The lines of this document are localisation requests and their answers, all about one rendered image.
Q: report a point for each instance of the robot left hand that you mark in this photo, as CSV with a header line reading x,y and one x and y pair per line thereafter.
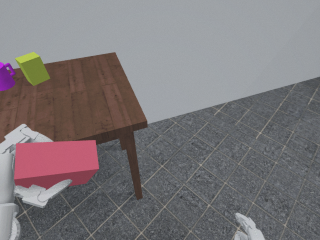
x,y
34,195

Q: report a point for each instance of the left robot forearm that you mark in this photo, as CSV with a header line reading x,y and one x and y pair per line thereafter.
x,y
10,228

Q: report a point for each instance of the table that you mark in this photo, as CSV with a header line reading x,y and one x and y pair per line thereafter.
x,y
88,98

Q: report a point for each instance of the sponge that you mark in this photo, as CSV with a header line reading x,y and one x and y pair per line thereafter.
x,y
47,163

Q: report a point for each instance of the robot right hand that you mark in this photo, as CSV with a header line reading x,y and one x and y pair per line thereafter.
x,y
249,227

